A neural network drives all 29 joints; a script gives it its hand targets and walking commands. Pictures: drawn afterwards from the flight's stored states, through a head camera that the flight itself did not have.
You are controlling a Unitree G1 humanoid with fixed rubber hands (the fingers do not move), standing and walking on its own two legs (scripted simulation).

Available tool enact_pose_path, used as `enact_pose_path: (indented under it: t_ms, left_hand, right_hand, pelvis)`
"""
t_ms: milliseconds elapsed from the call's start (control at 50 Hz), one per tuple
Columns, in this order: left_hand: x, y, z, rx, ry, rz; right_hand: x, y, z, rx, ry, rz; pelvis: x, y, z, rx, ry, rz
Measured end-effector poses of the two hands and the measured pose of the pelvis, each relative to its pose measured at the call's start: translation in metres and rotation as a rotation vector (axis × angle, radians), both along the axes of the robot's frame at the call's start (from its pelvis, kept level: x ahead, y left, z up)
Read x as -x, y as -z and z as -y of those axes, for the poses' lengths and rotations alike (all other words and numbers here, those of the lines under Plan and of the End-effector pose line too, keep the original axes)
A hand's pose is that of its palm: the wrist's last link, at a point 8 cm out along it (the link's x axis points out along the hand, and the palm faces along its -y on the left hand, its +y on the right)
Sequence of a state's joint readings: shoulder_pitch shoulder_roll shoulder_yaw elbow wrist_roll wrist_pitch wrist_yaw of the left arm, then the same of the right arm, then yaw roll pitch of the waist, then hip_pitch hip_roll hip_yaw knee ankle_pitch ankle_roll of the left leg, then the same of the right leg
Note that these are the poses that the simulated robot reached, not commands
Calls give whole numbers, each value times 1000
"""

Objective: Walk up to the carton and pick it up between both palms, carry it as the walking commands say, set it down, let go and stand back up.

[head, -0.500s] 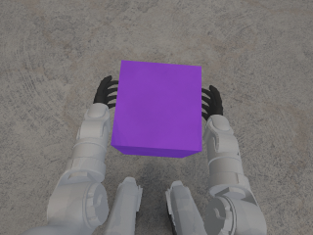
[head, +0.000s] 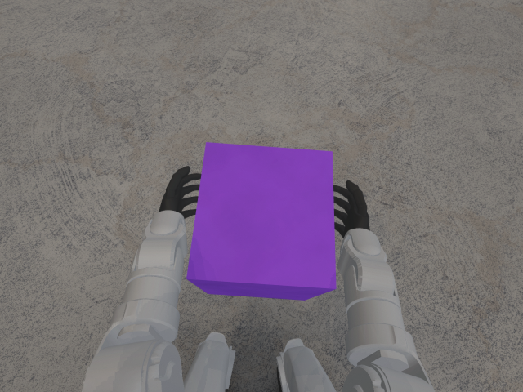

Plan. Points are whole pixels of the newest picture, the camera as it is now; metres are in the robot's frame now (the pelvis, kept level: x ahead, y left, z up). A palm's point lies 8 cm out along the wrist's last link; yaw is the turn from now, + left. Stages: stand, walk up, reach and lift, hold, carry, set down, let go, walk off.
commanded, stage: reach and lift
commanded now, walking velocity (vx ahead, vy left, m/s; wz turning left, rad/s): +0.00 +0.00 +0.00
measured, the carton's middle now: (262, 231) +0.39 +0.00 -0.12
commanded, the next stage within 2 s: none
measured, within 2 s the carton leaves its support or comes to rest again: neither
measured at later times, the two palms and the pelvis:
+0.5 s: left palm (164, 206) +0.37 +0.14 +0.03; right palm (377, 223) +0.36 -0.15 +0.04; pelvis +0.02 +0.00 +0.06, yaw +0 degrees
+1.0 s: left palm (149, 197) +0.36 +0.14 +0.10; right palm (406, 213) +0.34 -0.15 +0.11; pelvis +0.03 +0.00 +0.09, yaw +0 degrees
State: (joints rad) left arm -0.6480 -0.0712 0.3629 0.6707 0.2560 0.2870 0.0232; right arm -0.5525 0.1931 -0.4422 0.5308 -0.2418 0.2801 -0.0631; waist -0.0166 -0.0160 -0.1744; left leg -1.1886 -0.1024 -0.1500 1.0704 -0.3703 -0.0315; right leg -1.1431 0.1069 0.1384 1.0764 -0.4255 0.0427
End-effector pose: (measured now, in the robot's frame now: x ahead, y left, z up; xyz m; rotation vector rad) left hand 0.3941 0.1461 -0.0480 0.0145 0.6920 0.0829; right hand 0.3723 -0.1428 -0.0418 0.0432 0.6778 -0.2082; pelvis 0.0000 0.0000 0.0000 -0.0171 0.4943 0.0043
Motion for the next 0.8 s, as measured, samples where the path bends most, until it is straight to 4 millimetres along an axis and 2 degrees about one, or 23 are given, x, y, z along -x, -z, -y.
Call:
enact_pose_path:
  t_ms: [440,800]
  left_hand:
    - [17,-67,4,-7,2,-5]
    - [33,-118,4,-16,-9,4]
  right_hand:
    - [15,-68,4,24,-21,-7]
    - [24,-121,4,37,-46,1]
  pelvis:
    - [-17,-55,2,-8,4,143]
    - [-26,-84,-3,-8,4,309]
